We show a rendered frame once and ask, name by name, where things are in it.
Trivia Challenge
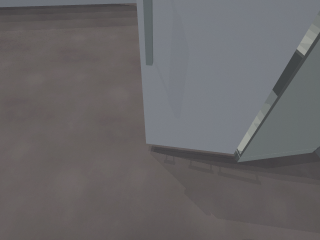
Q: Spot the handle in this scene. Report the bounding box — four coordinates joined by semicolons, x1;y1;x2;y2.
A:
143;0;153;66

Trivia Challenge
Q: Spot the fridge door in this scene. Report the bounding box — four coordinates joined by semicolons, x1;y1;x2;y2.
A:
136;0;320;154

